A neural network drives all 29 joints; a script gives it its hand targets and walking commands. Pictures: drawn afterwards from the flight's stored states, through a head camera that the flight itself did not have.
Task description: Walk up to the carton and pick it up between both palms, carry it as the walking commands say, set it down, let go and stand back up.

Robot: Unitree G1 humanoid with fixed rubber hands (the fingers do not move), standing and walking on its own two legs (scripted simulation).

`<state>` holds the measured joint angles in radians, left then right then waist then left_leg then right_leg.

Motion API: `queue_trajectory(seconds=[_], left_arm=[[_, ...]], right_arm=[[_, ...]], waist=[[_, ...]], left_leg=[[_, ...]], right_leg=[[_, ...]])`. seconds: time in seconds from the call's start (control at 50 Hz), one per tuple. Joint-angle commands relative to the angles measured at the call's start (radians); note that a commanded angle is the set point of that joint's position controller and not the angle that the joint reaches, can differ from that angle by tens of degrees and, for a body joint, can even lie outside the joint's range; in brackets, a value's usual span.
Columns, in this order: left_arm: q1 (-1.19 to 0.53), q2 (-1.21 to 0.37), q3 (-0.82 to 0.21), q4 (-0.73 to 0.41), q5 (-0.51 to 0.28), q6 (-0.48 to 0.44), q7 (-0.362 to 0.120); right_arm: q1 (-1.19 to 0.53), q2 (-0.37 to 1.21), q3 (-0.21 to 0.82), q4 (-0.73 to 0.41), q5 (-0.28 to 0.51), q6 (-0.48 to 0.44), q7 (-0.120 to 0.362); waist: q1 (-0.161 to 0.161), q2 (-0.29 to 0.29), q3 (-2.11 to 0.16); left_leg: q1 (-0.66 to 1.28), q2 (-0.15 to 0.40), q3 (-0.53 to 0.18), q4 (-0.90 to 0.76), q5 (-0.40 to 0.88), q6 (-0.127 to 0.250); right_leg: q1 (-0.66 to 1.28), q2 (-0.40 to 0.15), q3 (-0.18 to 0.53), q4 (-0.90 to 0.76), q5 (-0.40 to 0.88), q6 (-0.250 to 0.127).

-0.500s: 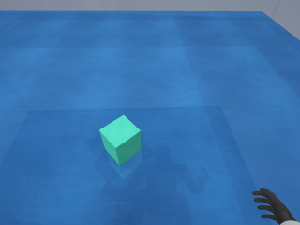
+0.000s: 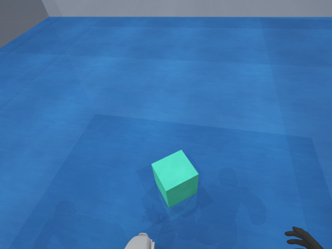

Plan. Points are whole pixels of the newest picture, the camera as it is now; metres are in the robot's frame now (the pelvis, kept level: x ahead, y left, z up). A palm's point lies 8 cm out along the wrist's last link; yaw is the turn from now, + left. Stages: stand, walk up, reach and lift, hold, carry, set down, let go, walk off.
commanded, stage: walk up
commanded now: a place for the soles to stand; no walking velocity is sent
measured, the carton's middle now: (175, 179) +0.64 +0.05 -0.65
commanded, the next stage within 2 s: none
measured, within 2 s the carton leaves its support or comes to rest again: neither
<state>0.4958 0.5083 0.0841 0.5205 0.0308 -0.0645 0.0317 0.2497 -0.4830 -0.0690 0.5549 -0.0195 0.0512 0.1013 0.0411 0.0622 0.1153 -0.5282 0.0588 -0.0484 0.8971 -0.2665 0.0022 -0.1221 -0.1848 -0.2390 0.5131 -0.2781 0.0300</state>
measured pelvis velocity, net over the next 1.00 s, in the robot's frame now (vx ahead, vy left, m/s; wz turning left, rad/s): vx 0.18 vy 0.08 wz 0.10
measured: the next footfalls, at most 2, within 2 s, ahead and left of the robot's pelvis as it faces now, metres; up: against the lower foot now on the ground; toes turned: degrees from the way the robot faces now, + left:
left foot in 0.14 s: +0.18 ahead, +0.19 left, +0.00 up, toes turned +3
right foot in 0.38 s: +0.27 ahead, -0.07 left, +0.00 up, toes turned -3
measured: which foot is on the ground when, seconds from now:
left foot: up 0.00-0.12, down 0.14-1.00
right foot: down 0.00-0.12, up 0.14-0.36, down 0.38-1.00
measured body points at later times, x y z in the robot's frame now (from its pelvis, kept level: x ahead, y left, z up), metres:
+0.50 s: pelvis +0.15 +0.06 -0.02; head +0.16 +0.04 +0.43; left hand +0.24 +0.40 -0.08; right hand +0.28 -0.26 -0.12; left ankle +0.14 +0.19 -0.74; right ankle +0.23 -0.06 -0.74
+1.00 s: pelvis +0.18 +0.08 +0.01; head +0.20 +0.08 +0.45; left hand +0.24 +0.42 -0.09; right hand +0.36 -0.23 -0.09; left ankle +0.14 +0.19 -0.74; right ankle +0.23 -0.06 -0.74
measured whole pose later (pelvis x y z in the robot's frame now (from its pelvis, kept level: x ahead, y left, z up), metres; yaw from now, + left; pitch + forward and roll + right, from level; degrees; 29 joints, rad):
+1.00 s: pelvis +0.18 +0.08 +0.01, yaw +6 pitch -3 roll +0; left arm 0.16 0.45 0.02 0.93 -0.02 -0.01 -0.01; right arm 0.05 -0.44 -0.01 0.95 0.02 0.02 0.02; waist 0.02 0.00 0.08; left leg -0.09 -0.03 -0.04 0.39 -0.26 0.01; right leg -0.19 -0.10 -0.13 0.40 -0.16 0.04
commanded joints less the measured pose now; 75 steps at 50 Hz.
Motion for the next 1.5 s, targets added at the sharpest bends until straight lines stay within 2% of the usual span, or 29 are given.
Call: queue_trajectory(seconds=[0.0,0.04,0.08,0.1,0.12,0.14,0.18,0.22,0.26,0.32,0.34,0.36,0.4,0.44,0.48,0.5,0.56,0.68,0.84,1.02,1.06,1.18,1.28,1.3,1.32,1.34,1.4,1.42,1.48], left_arm=[[-0.013,0.219,0.061,-0.046,-0.010,0.002,0.002],[0.013,0.230,0.056,-0.054,-0.024,0.021,-0.003],[0.060,0.179,0.040,-0.045,-0.026,0.039,-0.009],[0.039,0.110,0.015,-0.082,-0.031,0.029,-0.023],[-0.031,0.120,0.012,-0.124,-0.029,0.027,-0.033],[-0.076,0.144,0.017,-0.143,-0.028,0.029,-0.030],[-0.023,0.186,0.027,-0.069,-0.034,0.035,-0.021],[0.042,0.172,0.018,-0.008,-0.042,0.033,-0.019],[0.053,0.132,0.004,-0.004,-0.039,0.039,-0.013],[0.043,0.152,0.023,0.041,-0.032,0.032,-0.004],[0.018,0.211,0.037,0.042,-0.026,0.025,-0.004],[-0.074,0.273,0.044,0.011,-0.029,0.027,-0.004],[-0.185,0.269,0.034,0.006,-0.019,0.031,-0.004],[-0.267,0.203,0.012,0.002,-0.040,0.029,-0.018],[-0.196,0.166,-0.010,0.049,-0.039,0.037,-0.036],[-0.174,0.160,-0.011,0.059,-0.050,0.040,-0.040],[-0.242,0.173,-0.015,0.119,-0.056,0.035,-0.028],[-0.306,0.172,-0.015,0.207,-0.052,0.038,-0.029],[-0.350,0.163,-0.014,0.322,-0.054,0.042,-0.032],[-0.350,0.140,-0.013,0.409,-0.050,0.041,-0.023],[-0.388,0.150,-0.001,0.409,-0.044,0.044,-0.022],[-0.375,0.112,-0.007,0.450,-0.049,0.041,-0.020],[-0.361,0.105,-0.004,0.466,-0.042,0.037,-0.021],[-0.372,0.101,-0.003,0.466,-0.038,0.046,-0.020],[-0.445,0.144,0.074,0.327,0.035,0.095,-0.055],[-0.526,0.111,0.073,0.281,0.053,0.119,-0.073],[-0.402,0.072,0.071,0.207,0.045,0.129,-0.079],[-0.373,0.054,0.062,0.178,0.053,0.128,-0.085],[-0.460,0.050,0.067,0.074,0.059,0.150,-0.107]], right_arm=[[-0.088,-0.087,-0.036,-0.093,0.003,-0.016,0.007],[-0.060,-0.087,-0.048,-0.070,0.003,-0.025,-0.003],[0.096,-0.189,-0.095,-0.023,0.000,-0.029,-0.028],[0.168,-0.278,-0.119,-0.021,0.006,-0.032,-0.050],[0.202,-0.321,-0.119,-0.022,0.018,-0.037,-0.068],[0.129,-0.333,-0.111,-0.047,0.019,-0.036,-0.078],[0.030,-0.277,-0.093,-0.042,0.023,-0.026,-0.077],[-0.024,-0.213,-0.070,-0.051,0.013,-0.026,-0.071],[-0.052,-0.173,-0.051,-0.058,0.009,-0.031,-0.074],[-0.111,-0.129,-0.011,-0.032,0.032,-0.034,-0.074],[-0.074,-0.103,-0.002,-0.029,0.040,-0.039,-0.073],[-0.005,-0.097,0.003,0.011,0.033,-0.025,-0.076],[-0.014,-0.156,-0.021,0.019,0.038,-0.003,-0.088],[0.007,-0.160,-0.022,0.049,0.029,-0.018,-0.085],[-0.054,-0.236,-0.038,0.091,0.022,-0.040,-0.090],[-0.136,-0.256,-0.035,0.072,0.024,-0.050,-0.085],[-0.066,-0.163,0.002,0.158,0.035,-0.066,-0.082],[-0.119,-0.159,0.004,0.243,0.037,-0.052,-0.087],[-0.214,-0.151,0.011,0.321,0.031,-0.046,-0.088],[-0.242,-0.128,0.014,0.391,0.038,-0.050,-0.094],[-0.231,-0.128,0.010,0.407,0.035,-0.052,-0.095],[-0.264,-0.109,0.009,0.428,0.020,-0.056,-0.099],[-0.230,-0.112,0.010,0.440,0.032,-0.063,-0.099],[-0.240,-0.107,0.010,0.432,0.028,-0.061,-0.100],[0.012,-0.225,-0.038,0.408,0.014,-0.065,-0.157],[0.103,-0.284,-0.055,0.423,-0.009,-0.068,-0.185],[0.056,-0.296,-0.082,0.309,-0.026,-0.080,-0.231],[0.041,-0.270,-0.089,0.262,-0.031,-0.083,-0.230],[0.146,-0.278,-0.089,0.197,-0.047,-0.085,-0.236]], waist=[[-0.001,-0.252,-0.014],[-0.024,-0.197,-0.060],[-0.128,0.015,-0.166],[-0.178,0.197,-0.143],[-0.188,0.142,-0.088],[-0.153,0.062,-0.041],[-0.102,0.082,-0.007],[-0.064,0.179,-0.011],[-0.043,0.139,-0.046],[0.024,-0.008,-0.063],[0.006,-0.124,-0.116],[-0.036,-0.198,-0.098],[-0.057,-0.178,-0.021],[-0.074,-0.197,-0.010],[-0.031,-0.057,-0.082],[0.008,-0.066,-0.077],[-0.021,-0.114,-0.172],[-0.046,-0.084,-0.194],[-0.029,-0.008,-0.163],[-0.034,-0.010,-0.168],[-0.037,-0.081,-0.157],[-0.024,-0.007,-0.119],[-0.021,-0.048,-0.145],[-0.018,-0.065,-0.147],[-0.079,-0.193,-0.047],[-0.122,-0.105,0.005],[-0.026,-0.009,-0.044],[-0.026,0.061,-0.060],[-0.088,0.038,-0.030]], left_leg=[[0.189,-0.024,0.132,-0.177,0.102,0.010],[0.295,-0.062,0.156,-0.268,0.070,0.038],[0.526,-0.042,0.019,-0.355,-0.120,0.109],[0.585,0.164,-0.316,-0.456,-0.191,0.202],[0.580,0.263,-0.567,-0.577,-0.265,0.247],[0.518,0.286,-0.579,-0.627,-0.286,0.282],[0.358,0.224,-0.349,-0.551,-0.144,0.252],[0.288,0.138,-0.189,-0.512,0.008,0.240],[0.197,0.150,-0.155,-0.434,0.225,0.245],[0.045,0.072,-0.083,-0.273,0.162,0.122],[0.099,-0.035,-0.026,-0.150,0.007,0.061],[0.186,-0.068,-0.041,-0.073,-0.162,0.016],[0.281,-0.042,-0.048,-0.046,-0.308,0.035],[0.384,-0.014,-0.048,-0.303,-0.042,0.049],[0.338,0.084,-0.228,-0.506,0.029,0.049],[0.208,0.121,-0.275,-0.515,0.011,0.074],[0.326,0.039,-0.092,-0.453,0.190,0.029],[0.418,0.054,-0.082,-0.483,0.345,0.046],[0.379,0.051,-0.072,-0.562,0.310,0.053],[0.406,0.051,-0.053,-0.581,0.283,0.042],[0.392,0.059,-0.079,-0.607,0.247,0.054],[0.361,0.057,-0.063,-0.647,0.165,0.044],[0.373,0.058,-0.054,-0.656,0.169,0.043],[0.371,0.058,-0.059,-0.652,0.180,0.051],[0.335,0.129,-0.300,-0.681,-0.035,0.104],[0.408,0.216,-0.453,-0.702,-0.140,0.158],[0.487,0.255,-0.392,-0.579,0.121,0.196],[0.488,0.230,-0.355,-0.553,0.143,0.196],[0.402,0.212,-0.378,-0.501,0.279,0.227]], right_leg=[[-0.130,-0.147,0.063,-0.202,0.030,-0.165],[-0.126,-0.118,0.034,-0.064,0.023,-0.135],[-0.198,-0.071,-0.006,0.325,0.057,-0.102],[-0.399,0.029,0.022,0.586,-0.312,-0.071],[-0.586,0.074,0.146,0.708,-0.341,-0.052],[-0.631,0.069,0.210,0.745,-0.300,-0.063],[-0.483,0.005,0.230,0.661,-0.233,-0.060],[-0.341,0.039,0.195,0.470,-0.206,-0.035],[-0.189,0.067,0.189,0.316,-0.151,-0.028],[0.048,0.091,0.203,0.031,0.182,-0.072],[-0.009,-0.069,0.394,-0.081,0.177,-0.107],[-0.144,-0.199,0.568,-0.174,0.039,-0.179],[-0.333,-0.208,0.545,-0.222,-0.118,-0.223],[-0.336,-0.122,0.362,-0.123,-0.072,-0.144],[-0.205,-0.034,0.237,0.039,0.014,-0.047],[-0.109,0.036,0.198,0.057,0.002,-0.036],[0.001,-0.037,0.248,-0.015,0.293,-0.081],[0.006,-0.023,0.200,-0.039,0.377,-0.068],[0.054,-0.006,0.188,-0.101,0.304,-0.043],[0.085,-0.001,0.199,-0.175,0.298,-0.036],[0.076,-0.009,0.205,-0.161,0.265,-0.041],[0.077,0.013,0.195,-0.203,0.185,-0.022],[0.099,-0.002,0.194,-0.210,0.201,-0.031],[0.090,0.002,0.199,-0.197,0.192,-0.030],[-0.082,0.130,0.108,0.067,-0.091,-0.018],[-0.326,0.139,0.208,0.276,-0.221,-0.012],[-0.503,0.060,0.345,0.482,-0.171,-0.011],[-0.484,0.046,0.370,0.427,-0.170,-0.014],[-0.444,0.069,0.341,0.414,-0.171,-0.007]])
